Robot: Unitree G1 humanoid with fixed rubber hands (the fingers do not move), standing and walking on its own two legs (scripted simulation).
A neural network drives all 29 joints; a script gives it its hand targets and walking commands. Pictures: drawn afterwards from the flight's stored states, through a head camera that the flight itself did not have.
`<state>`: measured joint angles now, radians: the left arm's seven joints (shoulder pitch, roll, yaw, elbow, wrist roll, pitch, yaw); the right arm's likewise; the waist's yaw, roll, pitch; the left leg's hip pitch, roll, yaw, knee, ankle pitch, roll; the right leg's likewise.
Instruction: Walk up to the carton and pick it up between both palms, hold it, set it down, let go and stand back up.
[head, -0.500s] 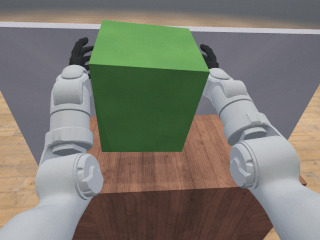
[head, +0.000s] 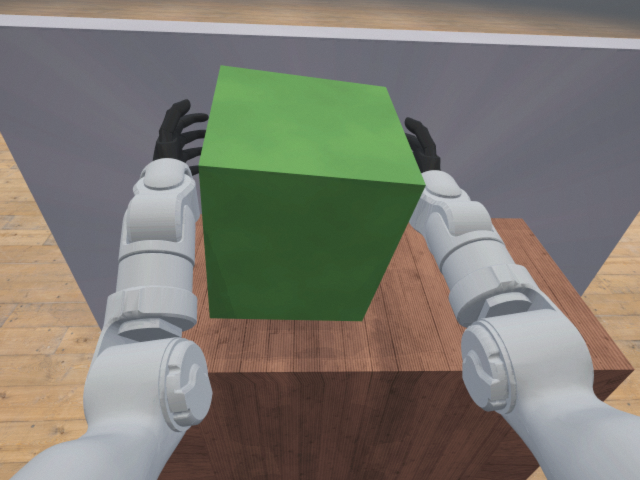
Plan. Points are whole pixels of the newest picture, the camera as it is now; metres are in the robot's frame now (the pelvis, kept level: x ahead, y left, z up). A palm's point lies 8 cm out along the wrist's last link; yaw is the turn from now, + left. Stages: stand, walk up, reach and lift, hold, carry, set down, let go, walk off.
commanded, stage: set down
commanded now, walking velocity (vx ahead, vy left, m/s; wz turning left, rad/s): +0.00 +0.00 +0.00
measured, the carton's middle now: (297, 203) +0.42 +0.03 +0.19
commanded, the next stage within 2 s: none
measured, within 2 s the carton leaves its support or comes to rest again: neither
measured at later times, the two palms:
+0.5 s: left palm (179, 198) +0.40 +0.17 +0.21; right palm (413, 203) +0.41 -0.13 +0.20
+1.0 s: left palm (185, 214) +0.41 +0.18 +0.18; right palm (406, 212) +0.43 -0.12 +0.17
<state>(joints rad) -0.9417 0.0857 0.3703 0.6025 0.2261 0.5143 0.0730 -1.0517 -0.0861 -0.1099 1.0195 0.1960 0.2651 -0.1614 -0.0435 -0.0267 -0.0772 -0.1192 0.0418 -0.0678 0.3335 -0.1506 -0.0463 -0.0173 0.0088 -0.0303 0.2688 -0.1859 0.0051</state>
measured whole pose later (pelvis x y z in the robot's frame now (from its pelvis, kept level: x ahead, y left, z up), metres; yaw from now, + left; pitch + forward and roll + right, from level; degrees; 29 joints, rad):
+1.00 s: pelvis +0.01 -0.01 +0.00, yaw -1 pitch +1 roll -1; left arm -0.87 0.03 0.40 0.74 0.25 0.33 0.11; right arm -1.01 -0.06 -0.27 1.17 0.00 0.10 -0.09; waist 0.04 -0.03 -0.08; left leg -0.18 0.06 -0.05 0.30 -0.14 -0.06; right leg -0.10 0.02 -0.02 0.27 -0.18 -0.01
